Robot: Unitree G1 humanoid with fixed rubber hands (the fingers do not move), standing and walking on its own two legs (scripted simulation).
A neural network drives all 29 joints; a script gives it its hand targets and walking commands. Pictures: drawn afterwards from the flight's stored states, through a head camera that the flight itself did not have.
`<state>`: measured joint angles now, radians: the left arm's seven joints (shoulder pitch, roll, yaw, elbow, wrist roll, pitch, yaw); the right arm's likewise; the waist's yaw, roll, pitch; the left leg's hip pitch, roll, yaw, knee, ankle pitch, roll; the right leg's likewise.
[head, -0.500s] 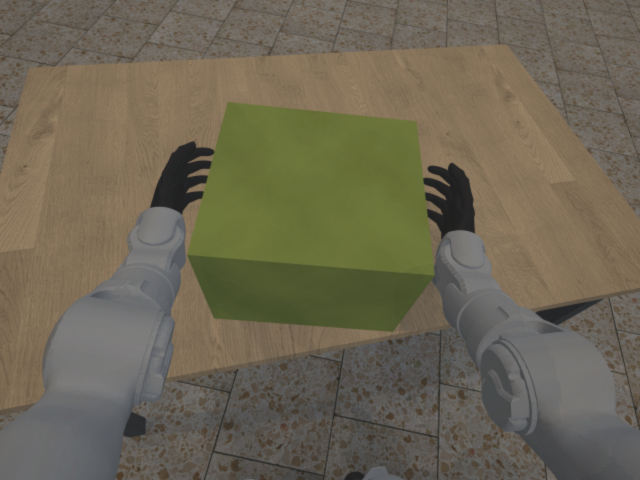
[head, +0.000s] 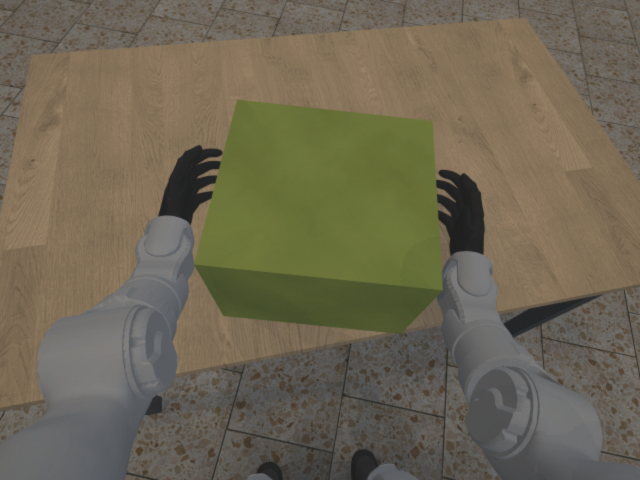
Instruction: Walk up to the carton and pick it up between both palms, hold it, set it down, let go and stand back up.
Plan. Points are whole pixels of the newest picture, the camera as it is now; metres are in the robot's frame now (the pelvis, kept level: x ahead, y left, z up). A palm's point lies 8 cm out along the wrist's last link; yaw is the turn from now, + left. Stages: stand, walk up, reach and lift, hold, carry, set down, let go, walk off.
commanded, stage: reach and lift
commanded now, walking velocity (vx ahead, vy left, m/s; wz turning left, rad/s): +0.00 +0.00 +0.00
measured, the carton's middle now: (323, 222) +0.47 -0.03 -0.04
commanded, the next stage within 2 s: none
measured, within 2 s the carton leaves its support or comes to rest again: leaves its support in 0.80 s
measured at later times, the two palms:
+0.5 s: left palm (179, 216) +0.46 +0.15 +0.02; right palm (464, 243) +0.39 -0.20 +0.01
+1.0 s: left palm (165, 224) +0.43 +0.16 +0.05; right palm (474, 241) +0.38 -0.20 +0.04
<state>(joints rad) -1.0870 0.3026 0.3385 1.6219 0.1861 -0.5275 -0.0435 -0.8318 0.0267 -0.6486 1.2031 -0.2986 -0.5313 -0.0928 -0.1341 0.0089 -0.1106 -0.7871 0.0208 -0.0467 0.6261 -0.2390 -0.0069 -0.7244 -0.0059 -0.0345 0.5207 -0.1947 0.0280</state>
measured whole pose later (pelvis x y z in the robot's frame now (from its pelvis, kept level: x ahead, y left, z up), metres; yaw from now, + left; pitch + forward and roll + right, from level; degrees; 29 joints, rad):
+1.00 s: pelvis +0.01 +0.00 +0.02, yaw -1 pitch +17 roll -1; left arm -0.87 0.22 0.10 1.52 -0.05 -0.55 0.00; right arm -0.65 -0.02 -0.35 1.14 -0.14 -0.50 -0.12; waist -0.08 0.02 -0.15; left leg -0.54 0.02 0.00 0.41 -0.16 0.00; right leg -0.49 -0.02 -0.03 0.31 -0.11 0.03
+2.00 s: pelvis +0.01 -0.01 +0.03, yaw +0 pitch -1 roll -1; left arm -0.58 0.09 0.27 0.58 0.17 0.19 -0.05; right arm -0.55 -0.06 -0.18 0.68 0.01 0.02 -0.09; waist -0.06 -0.05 -0.03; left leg -0.12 0.02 -0.02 0.30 -0.16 -0.01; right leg -0.08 -0.02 -0.03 0.24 -0.14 0.02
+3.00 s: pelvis +0.01 -0.02 +0.03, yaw +1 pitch -5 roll -1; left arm -0.44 0.05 0.26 0.07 0.24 0.56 -0.07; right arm -0.53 -0.12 -0.06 0.43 0.16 0.23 -0.09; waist -0.08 -0.07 0.02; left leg -0.04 0.03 -0.03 0.30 -0.17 -0.03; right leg 0.00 -0.01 -0.05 0.24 -0.15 0.01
